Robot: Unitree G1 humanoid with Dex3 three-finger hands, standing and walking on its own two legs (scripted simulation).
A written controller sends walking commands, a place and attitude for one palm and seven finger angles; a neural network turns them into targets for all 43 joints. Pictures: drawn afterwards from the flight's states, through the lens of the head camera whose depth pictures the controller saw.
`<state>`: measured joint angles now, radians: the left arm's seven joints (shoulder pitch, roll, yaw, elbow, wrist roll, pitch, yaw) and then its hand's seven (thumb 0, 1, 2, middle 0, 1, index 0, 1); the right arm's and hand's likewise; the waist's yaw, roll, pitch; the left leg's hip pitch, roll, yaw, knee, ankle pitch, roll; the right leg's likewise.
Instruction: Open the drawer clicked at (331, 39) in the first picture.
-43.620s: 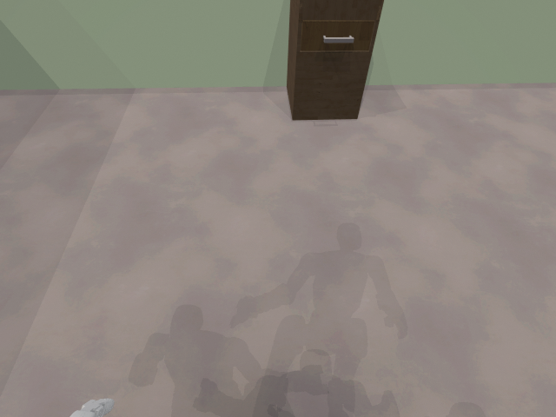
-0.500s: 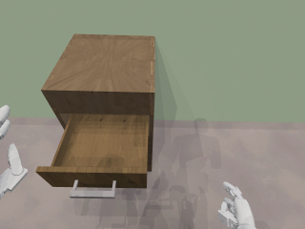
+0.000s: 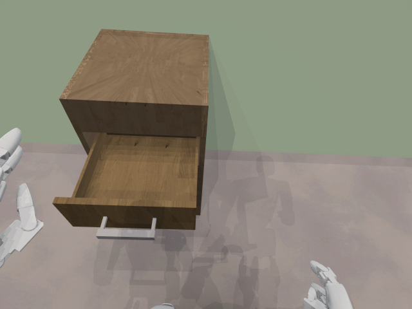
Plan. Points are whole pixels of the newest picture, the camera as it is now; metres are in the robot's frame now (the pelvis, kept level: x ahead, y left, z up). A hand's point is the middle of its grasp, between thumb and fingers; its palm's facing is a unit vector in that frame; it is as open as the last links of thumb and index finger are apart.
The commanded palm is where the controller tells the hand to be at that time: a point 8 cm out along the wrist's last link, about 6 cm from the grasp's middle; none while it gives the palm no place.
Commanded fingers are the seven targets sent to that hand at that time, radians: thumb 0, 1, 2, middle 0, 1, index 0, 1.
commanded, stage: step back with the hand held close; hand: left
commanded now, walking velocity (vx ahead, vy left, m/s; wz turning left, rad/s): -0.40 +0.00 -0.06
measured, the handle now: (128, 227) +0.36 +0.23 -0.23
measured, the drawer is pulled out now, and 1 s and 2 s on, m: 0.26 0.26 0.26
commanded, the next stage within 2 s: stop stepping back and stand still in 0.48 s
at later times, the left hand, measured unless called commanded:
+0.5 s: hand (42, 268) +0.15 +0.20 +0.18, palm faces +0.29 -0.82 -0.49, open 7.4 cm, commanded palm +0.08 +0.24 +0.19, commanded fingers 0.00 0.90 0.90 -0.20 -0.30 -0.20 -0.30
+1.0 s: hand out of the picture +0.05 +0.17 +0.17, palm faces +0.35 -0.82 -0.45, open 7.4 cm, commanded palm +0.00 +0.21 +0.19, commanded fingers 0.00 0.90 0.90 -0.20 -0.30 -0.20 -0.30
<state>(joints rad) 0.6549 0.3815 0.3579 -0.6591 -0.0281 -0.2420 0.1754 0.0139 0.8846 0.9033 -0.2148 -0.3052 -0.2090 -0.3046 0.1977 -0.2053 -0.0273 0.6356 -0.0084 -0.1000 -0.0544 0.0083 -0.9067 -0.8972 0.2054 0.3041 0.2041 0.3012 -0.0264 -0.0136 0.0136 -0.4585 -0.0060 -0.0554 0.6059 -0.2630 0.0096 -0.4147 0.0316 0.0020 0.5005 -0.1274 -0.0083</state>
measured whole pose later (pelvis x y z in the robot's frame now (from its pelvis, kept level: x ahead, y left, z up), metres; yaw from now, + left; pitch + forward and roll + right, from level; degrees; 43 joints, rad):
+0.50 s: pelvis -0.06 -0.03 +0.02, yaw -2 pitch +6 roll +1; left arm 0.65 0.39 0.38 -0.58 -0.03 -0.25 0.14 0.01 0.88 0.90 -0.22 -0.31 -0.21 -0.30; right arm 0.14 -0.18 -0.01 0.64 0.00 -0.05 -0.08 0.01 -0.91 -0.90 0.21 0.30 0.20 0.30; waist -0.03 -0.04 -0.04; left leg -0.42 -0.02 0.01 0.68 -0.36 -0.02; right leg -0.27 0.05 0.03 0.41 -0.24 -0.06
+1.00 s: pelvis -0.14 -0.06 +0.02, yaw -2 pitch +3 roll +2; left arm 0.65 0.34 0.35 -0.53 -0.02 -0.19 0.17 0.01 0.89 0.90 -0.21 -0.30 -0.21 -0.30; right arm 0.28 -0.21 0.00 0.66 0.01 -0.07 -0.07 0.01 -0.91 -0.90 0.21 0.30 0.20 0.30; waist -0.03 -0.03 -0.07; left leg -0.27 -0.01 0.05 0.61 -0.40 0.04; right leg -0.30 0.01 -0.08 0.41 -0.17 -0.07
